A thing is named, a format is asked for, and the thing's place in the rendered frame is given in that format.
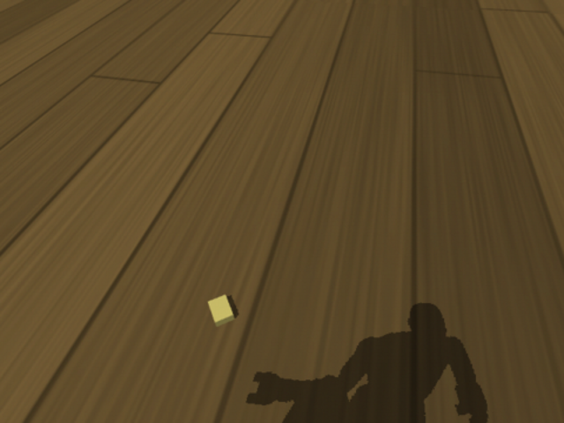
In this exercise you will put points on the small box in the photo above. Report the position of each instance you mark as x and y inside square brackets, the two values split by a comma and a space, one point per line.
[221, 311]

